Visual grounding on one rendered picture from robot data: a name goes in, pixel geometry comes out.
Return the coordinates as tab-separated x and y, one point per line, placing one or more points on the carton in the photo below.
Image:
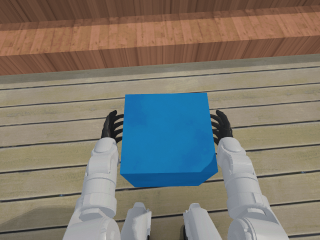
167	140

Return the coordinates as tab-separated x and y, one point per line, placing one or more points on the left robot hand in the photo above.
109	126

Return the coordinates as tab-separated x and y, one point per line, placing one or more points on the robot thigh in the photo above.
137	224
199	226

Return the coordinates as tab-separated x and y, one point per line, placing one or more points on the left robot forearm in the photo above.
98	192

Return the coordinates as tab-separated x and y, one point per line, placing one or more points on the right robot upper arm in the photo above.
245	228

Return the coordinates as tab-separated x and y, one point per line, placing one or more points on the right robot hand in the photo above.
223	126

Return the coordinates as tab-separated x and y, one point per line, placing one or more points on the right robot thigh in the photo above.
199	226

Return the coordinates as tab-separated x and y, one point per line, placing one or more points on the left robot thigh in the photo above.
137	224

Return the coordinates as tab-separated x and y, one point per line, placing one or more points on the right robot forearm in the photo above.
245	198

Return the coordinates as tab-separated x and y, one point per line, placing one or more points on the left robot upper arm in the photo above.
103	228

